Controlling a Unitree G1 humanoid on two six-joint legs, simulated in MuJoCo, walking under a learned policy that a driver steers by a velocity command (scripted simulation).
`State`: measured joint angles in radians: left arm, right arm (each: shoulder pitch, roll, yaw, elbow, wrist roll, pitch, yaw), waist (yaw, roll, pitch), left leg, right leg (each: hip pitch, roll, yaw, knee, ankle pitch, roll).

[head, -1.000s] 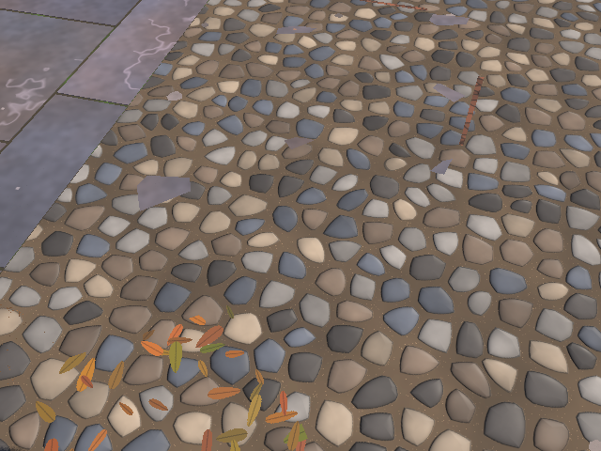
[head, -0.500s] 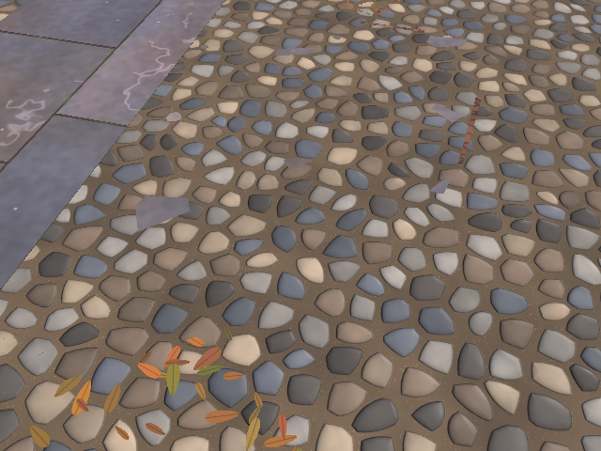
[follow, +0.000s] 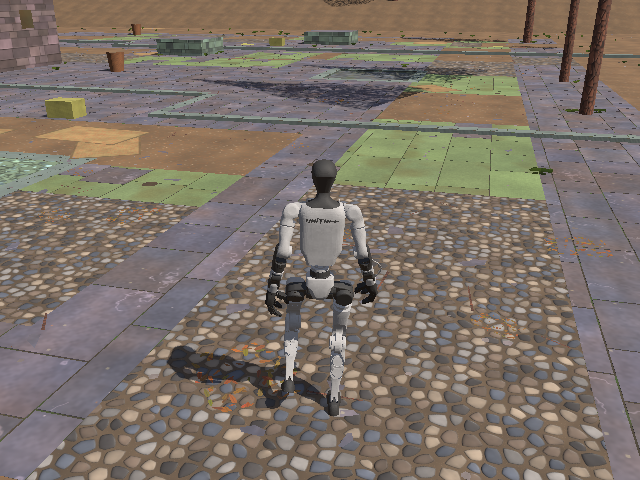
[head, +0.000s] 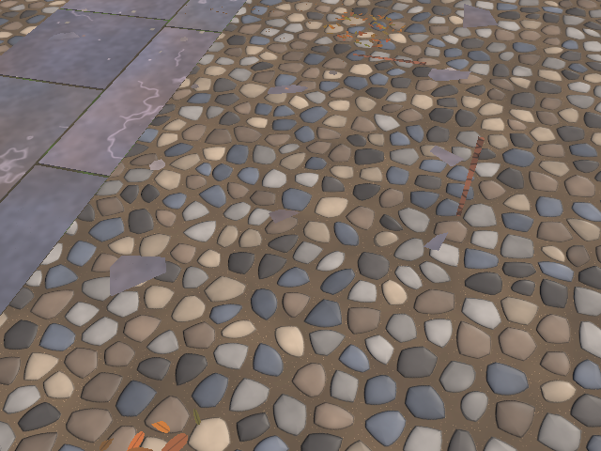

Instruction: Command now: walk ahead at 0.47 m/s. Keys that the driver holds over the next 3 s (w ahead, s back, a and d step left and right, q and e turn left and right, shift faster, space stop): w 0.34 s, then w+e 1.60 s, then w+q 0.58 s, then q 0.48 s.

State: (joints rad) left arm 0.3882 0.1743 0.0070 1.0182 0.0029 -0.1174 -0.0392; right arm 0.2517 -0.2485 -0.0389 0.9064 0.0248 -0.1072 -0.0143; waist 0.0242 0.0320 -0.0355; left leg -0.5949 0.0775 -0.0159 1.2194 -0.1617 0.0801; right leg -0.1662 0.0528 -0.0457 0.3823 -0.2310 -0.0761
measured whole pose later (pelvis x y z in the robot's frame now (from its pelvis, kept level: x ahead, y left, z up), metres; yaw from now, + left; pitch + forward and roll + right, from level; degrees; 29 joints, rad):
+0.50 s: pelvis +0.28 +0.03 -0.01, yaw -3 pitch +1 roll +1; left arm 0.38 0.23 0.03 0.99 -0.04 -0.09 0.00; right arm 0.11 -0.23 -0.05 0.87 0.00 -0.12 0.03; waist 0.01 -0.02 0.03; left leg -0.35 -0.04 0.11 0.45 -0.13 0.07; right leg -0.36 -0.01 0.07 1.24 -0.36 -0.06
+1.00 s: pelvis +0.55 -0.07 -0.03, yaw -19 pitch +2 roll +1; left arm 0.12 0.26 0.08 0.74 -0.02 -0.06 -0.04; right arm 0.26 -0.27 -0.05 0.93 0.02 -0.10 0.00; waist -0.02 0.00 0.06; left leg -0.23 0.06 0.06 1.13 -0.47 -0.01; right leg -0.49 0.04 -0.05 0.65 -0.20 -0.10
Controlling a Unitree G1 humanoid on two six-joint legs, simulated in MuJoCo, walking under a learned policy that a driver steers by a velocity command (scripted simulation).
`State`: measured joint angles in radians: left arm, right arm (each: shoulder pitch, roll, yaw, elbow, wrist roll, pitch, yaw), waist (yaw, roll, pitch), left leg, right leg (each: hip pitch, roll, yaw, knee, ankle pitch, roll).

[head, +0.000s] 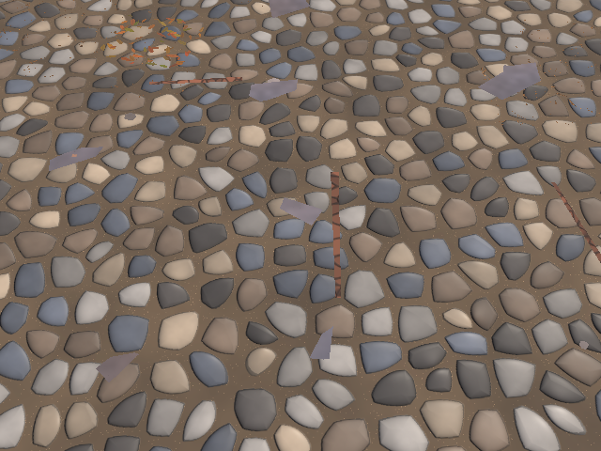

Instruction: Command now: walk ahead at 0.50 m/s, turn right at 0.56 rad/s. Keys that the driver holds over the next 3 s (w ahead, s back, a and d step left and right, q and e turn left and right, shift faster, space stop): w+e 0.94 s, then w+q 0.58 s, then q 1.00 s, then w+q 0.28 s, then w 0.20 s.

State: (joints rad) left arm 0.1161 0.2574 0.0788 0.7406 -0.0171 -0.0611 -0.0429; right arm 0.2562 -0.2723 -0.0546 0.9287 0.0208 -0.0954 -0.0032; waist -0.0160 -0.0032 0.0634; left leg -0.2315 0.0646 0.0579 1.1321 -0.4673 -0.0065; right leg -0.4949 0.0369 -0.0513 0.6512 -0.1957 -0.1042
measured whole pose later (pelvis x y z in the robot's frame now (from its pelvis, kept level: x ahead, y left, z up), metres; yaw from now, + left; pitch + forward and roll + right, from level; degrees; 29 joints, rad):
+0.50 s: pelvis +0.29 +0.02 +0.01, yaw -17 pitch +3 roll +1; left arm 0.37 0.28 0.08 0.75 -0.03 -0.04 0.02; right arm 0.06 -0.26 -0.06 0.73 -0.01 -0.14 0.02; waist 0.05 -0.03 0.00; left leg -0.45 -0.04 0.01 0.53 -0.14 0.03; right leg -0.25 0.08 0.19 0.99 -0.51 -0.04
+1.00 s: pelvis +0.51 -0.11 +0.00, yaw -34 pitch +2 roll +1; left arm 0.07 0.27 0.07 0.57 -0.02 -0.03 -0.05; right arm 0.33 -0.31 -0.07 0.88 0.01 -0.05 -0.01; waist -0.06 -0.01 0.05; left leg -0.02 0.11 0.21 0.69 -0.51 -0.03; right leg -0.52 0.00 -0.05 0.63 -0.13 -0.10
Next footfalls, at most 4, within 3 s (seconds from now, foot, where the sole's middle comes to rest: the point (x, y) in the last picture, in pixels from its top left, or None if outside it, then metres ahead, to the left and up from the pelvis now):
0.44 left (274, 446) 0.44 0.09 -0.75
0.98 right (437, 379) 0.58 -0.27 -0.75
1.54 left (400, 238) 0.96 -0.23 -0.75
2.00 right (478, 206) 1.07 -0.46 -0.75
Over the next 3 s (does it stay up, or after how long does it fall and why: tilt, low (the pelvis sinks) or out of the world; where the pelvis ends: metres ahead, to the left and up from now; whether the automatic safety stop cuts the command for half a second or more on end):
stays up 1.07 -0.29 0.02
